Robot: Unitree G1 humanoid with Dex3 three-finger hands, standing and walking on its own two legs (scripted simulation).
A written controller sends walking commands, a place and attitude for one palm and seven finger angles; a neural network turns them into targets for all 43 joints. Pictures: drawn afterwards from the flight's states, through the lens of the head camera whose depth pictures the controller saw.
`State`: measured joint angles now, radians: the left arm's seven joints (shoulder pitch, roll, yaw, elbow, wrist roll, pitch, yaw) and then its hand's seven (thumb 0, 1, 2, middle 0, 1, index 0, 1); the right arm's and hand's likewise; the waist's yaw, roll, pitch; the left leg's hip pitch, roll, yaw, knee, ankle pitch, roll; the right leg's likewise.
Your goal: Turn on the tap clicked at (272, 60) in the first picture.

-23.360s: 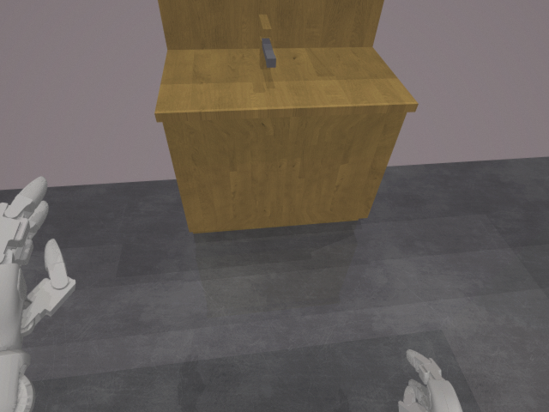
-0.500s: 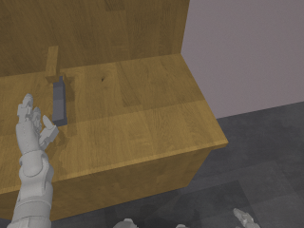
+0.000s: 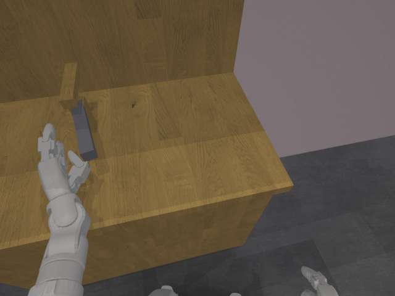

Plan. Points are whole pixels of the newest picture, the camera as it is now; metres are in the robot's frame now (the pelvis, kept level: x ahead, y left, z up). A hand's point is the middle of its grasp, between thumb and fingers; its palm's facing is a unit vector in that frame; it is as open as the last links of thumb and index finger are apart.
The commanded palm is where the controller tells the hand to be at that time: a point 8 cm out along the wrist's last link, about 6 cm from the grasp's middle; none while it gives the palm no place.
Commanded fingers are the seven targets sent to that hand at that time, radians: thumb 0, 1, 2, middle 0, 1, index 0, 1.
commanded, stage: push the lever round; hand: left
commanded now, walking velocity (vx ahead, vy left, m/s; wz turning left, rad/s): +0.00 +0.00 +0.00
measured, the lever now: (88, 151) +0.38 +0.25 +0.06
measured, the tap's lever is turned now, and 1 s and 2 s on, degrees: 11 41 72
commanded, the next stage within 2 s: none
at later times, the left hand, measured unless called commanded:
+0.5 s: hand (109, 155) +0.38 +0.21 +0.05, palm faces +0.62 -0.78 -0.08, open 7.8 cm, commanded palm +0.34 +0.23 +0.06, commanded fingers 0.00 0.90 0.90 -0.15 -0.15 -0.15 -0.15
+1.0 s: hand (127, 145) +0.41 +0.18 +0.05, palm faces +0.71 -0.70 -0.09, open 7.7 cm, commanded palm +0.36 +0.19 +0.06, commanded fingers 0.00 0.90 0.90 -0.15 -0.15 -0.15 -0.15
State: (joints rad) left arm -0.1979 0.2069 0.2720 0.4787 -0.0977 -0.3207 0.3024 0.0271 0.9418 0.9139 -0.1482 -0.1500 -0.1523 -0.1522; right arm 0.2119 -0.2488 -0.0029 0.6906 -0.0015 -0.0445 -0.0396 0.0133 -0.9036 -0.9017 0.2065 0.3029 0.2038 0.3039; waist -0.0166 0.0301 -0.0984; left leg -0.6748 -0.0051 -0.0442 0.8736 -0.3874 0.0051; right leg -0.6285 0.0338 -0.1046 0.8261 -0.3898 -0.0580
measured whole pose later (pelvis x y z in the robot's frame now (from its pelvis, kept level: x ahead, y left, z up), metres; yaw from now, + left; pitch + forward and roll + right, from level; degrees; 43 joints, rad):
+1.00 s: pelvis +0.01 -0.01 +0.00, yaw +0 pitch +13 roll -1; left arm -0.45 0.05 0.23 0.67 0.07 -0.24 0.75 0.01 0.92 0.91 -0.15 -0.15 -0.15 -0.15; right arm 0.20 -0.22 -0.04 0.74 -0.06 0.02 0.00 0.01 -0.90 -0.90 0.21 0.30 0.20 0.30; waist -0.05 0.03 -0.13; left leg -0.71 0.00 -0.05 0.88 -0.39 -0.01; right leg -0.67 0.04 -0.11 0.84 -0.40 -0.08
